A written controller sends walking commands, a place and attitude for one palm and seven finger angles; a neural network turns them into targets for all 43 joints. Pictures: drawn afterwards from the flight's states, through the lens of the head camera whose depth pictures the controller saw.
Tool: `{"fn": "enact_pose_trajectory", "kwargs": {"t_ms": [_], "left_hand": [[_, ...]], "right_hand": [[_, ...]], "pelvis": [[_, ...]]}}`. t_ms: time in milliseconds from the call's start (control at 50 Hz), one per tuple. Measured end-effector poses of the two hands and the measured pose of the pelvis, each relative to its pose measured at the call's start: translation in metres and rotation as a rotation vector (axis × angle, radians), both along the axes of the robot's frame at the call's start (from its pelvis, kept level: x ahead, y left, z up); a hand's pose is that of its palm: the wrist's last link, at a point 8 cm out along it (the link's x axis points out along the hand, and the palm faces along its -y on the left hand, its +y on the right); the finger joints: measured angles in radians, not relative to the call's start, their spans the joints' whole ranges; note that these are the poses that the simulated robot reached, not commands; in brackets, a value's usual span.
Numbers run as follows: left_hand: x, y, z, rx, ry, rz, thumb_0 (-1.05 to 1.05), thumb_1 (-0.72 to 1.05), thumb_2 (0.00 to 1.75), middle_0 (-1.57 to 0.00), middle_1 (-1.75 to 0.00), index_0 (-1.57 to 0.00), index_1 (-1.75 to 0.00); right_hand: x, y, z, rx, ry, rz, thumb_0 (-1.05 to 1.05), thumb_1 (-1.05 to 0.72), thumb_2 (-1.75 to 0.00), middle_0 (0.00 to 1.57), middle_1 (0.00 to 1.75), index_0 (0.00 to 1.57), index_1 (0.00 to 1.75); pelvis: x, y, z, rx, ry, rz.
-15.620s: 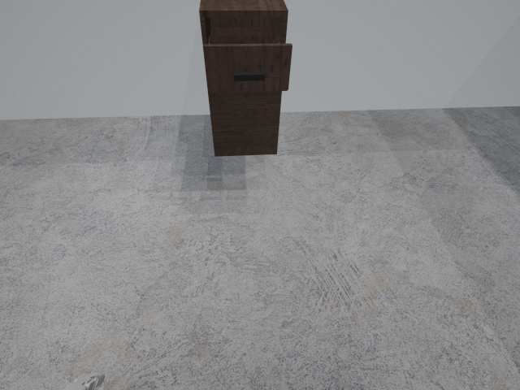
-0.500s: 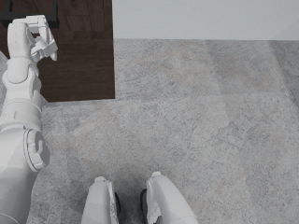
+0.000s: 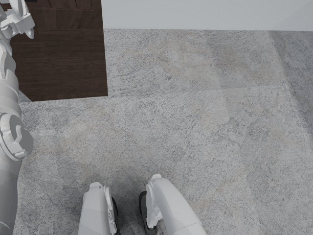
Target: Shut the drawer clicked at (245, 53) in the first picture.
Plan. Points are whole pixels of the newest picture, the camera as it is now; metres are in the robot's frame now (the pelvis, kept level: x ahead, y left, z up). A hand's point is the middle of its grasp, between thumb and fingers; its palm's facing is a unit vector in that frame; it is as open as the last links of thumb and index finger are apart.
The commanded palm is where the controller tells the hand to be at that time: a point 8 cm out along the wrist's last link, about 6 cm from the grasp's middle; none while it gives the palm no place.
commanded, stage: push the drawer shut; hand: left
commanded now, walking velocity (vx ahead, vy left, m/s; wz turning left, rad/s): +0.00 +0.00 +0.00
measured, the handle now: out of the picture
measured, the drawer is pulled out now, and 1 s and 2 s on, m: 0.00 0.00 0.00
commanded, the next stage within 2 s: pull the fist back off the drawer in 0.18 s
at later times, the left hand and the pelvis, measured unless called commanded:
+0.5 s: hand (21, 14) +0.59 +0.20 +0.06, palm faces +0.03 -1.00 -0.04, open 3.4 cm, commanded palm +0.61 +0.18 +0.06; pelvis -0.03 +0.01 -0.02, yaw -1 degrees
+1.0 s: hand (28, 20) +0.59 +0.19 +0.05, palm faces +0.05 -1.00 -0.03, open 3.3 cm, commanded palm +0.57 +0.21 +0.06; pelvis +0.00 +0.01 +0.01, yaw -1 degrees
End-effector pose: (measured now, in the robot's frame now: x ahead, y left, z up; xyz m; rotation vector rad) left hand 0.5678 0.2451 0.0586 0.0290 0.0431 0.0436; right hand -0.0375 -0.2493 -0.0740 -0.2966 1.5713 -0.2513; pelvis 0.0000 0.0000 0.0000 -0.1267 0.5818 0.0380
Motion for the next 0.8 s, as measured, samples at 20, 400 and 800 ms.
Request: {"fn": "enact_pose_trajectory", "kwargs": {"t_ms": [20,400,800], "left_hand": [[0.0,0.001,0.0,0.001,-0.001,-0.001,0.06,0.77,0.92,-1.4,-1.6,-1.4,-1.6],[0.005,0.012,0.001,0.015,-0.006,-0.011,0.07,0.64,0.92,-1.4,-1.6,-1.4,-1.6],[-0.001,-0.001,0.001,-0.008,0.012,-0.002,0.07,0.81,0.91,-1.4,-1.6,-1.4,-1.6]], "right_hand": [[-0.001,0.0,0.0,-0.002,0.001,0.001,0.0,-0.91,-0.9,0.2,0.3,0.21,0.3],[-0.036,0.009,0.0,-0.062,0.002,0.012,0.0,-0.91,-0.9,0.2,0.3,0.21,0.3],[-0.038,0.023,0.005,0.012,0.011,-0.015,0.0,-0.91,-0.9,0.2,0.3,0.21,0.3]], "pelvis": [[-0.001,0.0,-0.001,-0.001,0.002,0.001],[-0.027,0.004,-0.017,-0.031,0.024,0.009],[-0.017,0.011,-0.004,-0.018,0.009,-0.005]]}}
